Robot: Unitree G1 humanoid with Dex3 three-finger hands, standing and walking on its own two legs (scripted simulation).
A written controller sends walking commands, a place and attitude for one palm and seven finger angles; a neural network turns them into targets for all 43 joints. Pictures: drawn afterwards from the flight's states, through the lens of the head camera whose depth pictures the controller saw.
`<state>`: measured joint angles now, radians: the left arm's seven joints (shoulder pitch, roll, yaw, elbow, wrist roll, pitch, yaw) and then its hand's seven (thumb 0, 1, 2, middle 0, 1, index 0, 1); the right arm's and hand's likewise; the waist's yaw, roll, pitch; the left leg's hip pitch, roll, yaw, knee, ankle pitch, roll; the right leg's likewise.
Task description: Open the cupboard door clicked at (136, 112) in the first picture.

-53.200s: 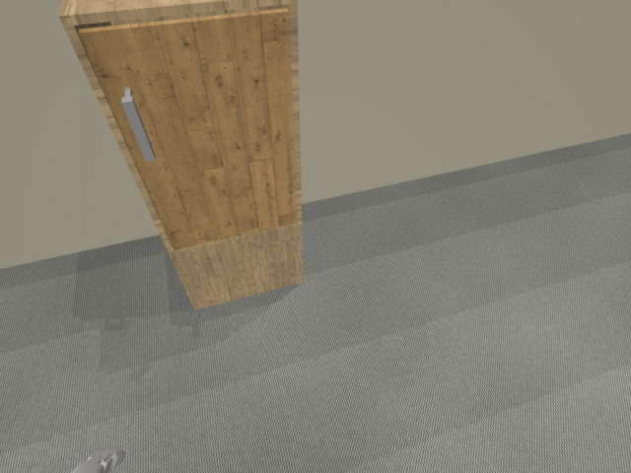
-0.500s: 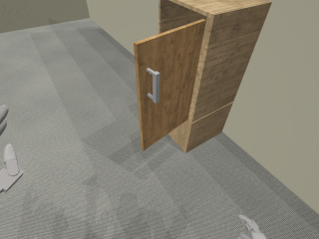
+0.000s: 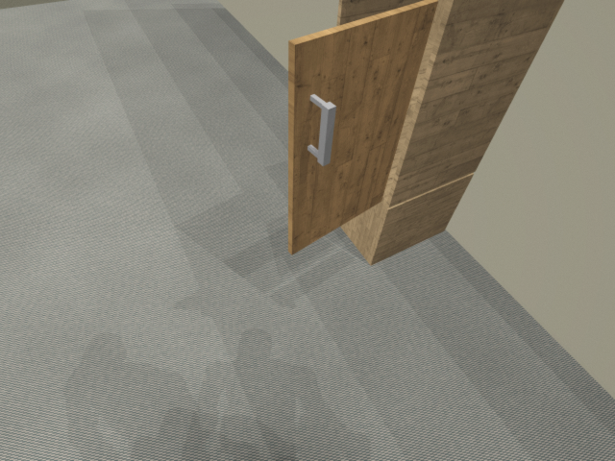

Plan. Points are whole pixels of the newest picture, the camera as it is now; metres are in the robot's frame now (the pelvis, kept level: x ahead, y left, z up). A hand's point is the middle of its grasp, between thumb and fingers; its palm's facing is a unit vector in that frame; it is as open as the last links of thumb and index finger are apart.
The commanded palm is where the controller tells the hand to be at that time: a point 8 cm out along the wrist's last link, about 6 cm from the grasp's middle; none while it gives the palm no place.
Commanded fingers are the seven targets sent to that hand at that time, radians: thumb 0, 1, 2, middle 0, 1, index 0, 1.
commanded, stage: let the arm hang, fingers relaxed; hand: left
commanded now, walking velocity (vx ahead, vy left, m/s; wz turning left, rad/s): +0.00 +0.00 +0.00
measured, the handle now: (319, 130) +0.69 +0.02 +0.03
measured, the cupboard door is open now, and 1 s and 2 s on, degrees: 99 99 99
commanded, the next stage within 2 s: look to check the result in 0.68 s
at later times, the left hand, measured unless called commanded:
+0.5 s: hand out of the picture +0.07 +0.22 -0.16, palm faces +0.00 -0.95 -0.30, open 7.4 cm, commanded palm none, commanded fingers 0.00 0.90 0.90 -0.20 -0.30 -0.20 -0.30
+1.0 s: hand out of the picture +0.11 +0.24 -0.15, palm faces -0.04 -0.94 -0.34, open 7.4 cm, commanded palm none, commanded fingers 0.00 0.90 0.90 -0.20 -0.30 -0.20 -0.30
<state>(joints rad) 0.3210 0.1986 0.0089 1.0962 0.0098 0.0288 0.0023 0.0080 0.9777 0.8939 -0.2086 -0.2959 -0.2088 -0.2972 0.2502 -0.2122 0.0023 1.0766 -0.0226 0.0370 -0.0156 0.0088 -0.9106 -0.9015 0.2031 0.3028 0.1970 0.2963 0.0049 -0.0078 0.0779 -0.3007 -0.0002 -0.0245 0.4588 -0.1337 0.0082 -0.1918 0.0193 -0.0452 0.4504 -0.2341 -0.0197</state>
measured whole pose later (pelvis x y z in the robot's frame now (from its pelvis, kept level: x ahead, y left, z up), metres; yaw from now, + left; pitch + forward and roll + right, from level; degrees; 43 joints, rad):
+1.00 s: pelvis +0.03 -0.01 +0.01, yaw -1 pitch -2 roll +0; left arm 0.10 0.32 0.02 1.14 0.01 -0.02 0.00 0.01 0.91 0.90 -0.20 -0.30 -0.20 -0.30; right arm 0.09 -0.33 -0.01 1.13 -0.02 0.00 -0.01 0.01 -0.91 -0.90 0.20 0.30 0.20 0.30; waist -0.01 0.02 0.08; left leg -0.18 0.00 0.00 0.33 -0.12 0.00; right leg -0.08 0.02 -0.02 0.33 -0.22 -0.03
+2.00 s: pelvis +0.06 -0.02 +0.01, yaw -2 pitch -1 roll +0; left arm 0.12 0.31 0.01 1.13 0.00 -0.02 0.01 0.01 0.90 0.90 -0.20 -0.30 -0.21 -0.30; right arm 0.11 -0.31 0.00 1.13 -0.01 0.00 -0.01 0.01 -0.91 -0.90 0.21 0.30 0.20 0.30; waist -0.01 0.01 0.07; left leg -0.13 0.01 0.01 0.31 -0.16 -0.01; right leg -0.03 0.03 0.00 0.29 -0.24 -0.03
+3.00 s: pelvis +0.05 -0.01 +0.01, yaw -2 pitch -2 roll +0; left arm 0.12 0.32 0.01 1.14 0.00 -0.02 0.00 0.01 0.91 0.90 -0.20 -0.30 -0.20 -0.30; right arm 0.11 -0.31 0.00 1.14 -0.01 0.00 -0.01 0.01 -0.91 -0.90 0.21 0.30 0.20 0.30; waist -0.01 0.01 0.07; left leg -0.13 0.01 0.01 0.30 -0.14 -0.01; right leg -0.03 0.03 0.00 0.28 -0.22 -0.03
